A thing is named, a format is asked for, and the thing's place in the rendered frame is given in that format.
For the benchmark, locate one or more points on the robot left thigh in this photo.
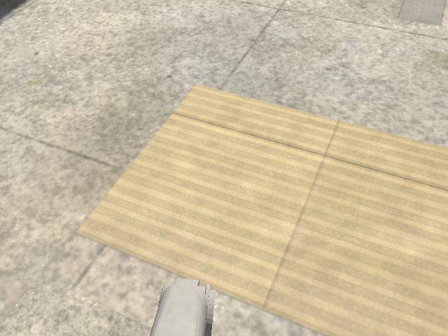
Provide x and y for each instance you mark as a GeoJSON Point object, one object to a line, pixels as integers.
{"type": "Point", "coordinates": [185, 309]}

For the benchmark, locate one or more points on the left robot shin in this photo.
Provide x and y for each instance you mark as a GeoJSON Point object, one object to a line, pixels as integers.
{"type": "Point", "coordinates": [164, 287]}

